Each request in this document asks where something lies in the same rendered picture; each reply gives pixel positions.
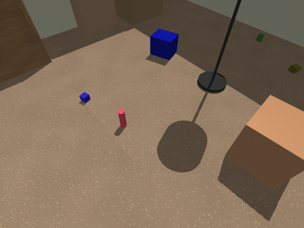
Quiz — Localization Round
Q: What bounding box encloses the floor lamp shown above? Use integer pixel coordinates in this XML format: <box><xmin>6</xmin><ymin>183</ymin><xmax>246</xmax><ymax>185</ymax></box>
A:
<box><xmin>198</xmin><ymin>0</ymin><xmax>241</xmax><ymax>93</ymax></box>

